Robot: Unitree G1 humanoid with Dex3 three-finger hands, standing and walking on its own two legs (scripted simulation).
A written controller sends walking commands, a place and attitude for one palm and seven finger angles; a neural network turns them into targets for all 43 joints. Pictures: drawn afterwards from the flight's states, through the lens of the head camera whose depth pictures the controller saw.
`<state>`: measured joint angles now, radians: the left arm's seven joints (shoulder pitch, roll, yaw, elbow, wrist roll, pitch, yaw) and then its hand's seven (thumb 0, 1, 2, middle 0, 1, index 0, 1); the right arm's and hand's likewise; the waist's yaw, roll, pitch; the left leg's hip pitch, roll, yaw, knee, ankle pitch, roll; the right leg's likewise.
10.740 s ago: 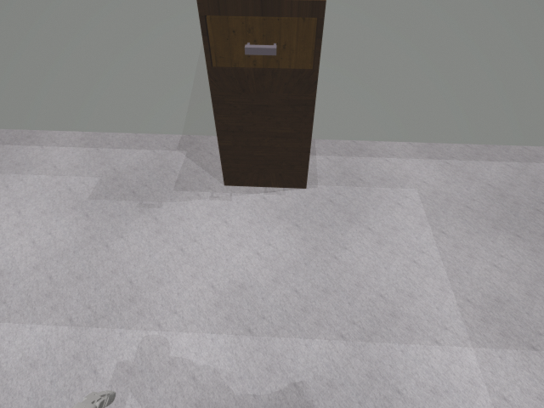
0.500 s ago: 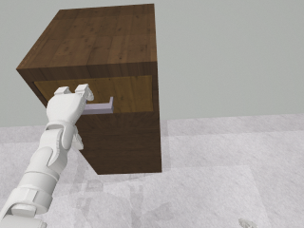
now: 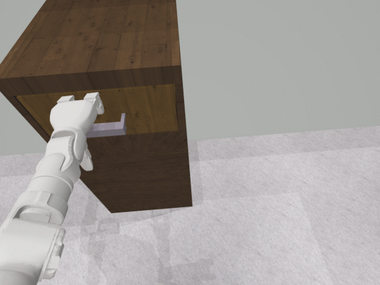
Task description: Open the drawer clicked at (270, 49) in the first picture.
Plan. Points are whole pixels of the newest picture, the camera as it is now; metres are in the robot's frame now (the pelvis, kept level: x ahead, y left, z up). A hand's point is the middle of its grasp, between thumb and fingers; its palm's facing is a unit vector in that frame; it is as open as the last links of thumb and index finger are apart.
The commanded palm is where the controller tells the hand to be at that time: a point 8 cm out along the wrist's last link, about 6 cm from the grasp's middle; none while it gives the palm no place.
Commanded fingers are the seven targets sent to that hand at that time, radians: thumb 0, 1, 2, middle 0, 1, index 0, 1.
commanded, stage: move the hooked fingers above the handle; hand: left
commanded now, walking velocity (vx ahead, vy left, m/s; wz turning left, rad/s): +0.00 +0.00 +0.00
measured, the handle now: (104, 123) +0.52 +0.25 +0.00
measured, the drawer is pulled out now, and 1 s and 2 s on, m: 0.00 0.00 0.00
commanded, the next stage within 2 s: none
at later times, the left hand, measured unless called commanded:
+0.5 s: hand (90, 125) +0.47 +0.25 +0.06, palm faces -0.06 -0.02 -1.00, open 13.7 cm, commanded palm +0.45 +0.24 +0.12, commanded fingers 0.00 -0.50 0.30 -0.30 -1.20 -0.30 -1.20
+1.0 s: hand (99, 118) +0.48 +0.23 +0.06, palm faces +0.01 -0.03 -1.00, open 13.6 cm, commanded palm +0.45 +0.24 +0.12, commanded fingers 0.00 -0.50 0.30 -0.30 -1.20 -0.30 -1.20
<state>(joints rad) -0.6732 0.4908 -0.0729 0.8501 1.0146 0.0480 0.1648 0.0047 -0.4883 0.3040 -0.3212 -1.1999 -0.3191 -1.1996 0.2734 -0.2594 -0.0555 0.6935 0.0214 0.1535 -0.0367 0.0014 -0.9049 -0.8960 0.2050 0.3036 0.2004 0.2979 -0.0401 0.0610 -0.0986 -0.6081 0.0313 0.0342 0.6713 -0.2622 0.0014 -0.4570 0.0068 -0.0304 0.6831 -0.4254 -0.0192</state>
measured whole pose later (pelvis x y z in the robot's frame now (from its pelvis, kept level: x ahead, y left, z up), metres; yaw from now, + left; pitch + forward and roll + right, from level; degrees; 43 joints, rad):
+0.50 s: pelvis +0.00 +0.01 +0.00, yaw -2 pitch +14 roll -1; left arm -0.76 0.51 0.01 1.03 1.05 0.05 0.22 0.01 -0.49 0.30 -0.35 -1.22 -0.33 -1.22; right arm 0.34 -0.25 -0.06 0.71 0.02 0.16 -0.03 0.00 -0.90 -0.90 0.21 0.30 0.20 0.30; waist -0.10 0.07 -0.13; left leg -0.68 0.05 0.06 0.70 -0.27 0.01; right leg -0.53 0.02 0.00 0.69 -0.41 -0.01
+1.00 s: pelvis -0.01 +0.02 -0.01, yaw -2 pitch +15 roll -1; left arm -0.82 0.47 -0.01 1.01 1.07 0.03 0.26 0.00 -0.49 0.30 -0.36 -1.23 -0.36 -1.24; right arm 0.32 -0.25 -0.06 0.71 0.01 0.15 -0.02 0.00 -0.90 -0.90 0.21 0.30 0.20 0.30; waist -0.10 0.06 -0.14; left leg -0.72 0.04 0.06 0.74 -0.28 0.02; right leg -0.57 0.01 0.00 0.72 -0.42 0.00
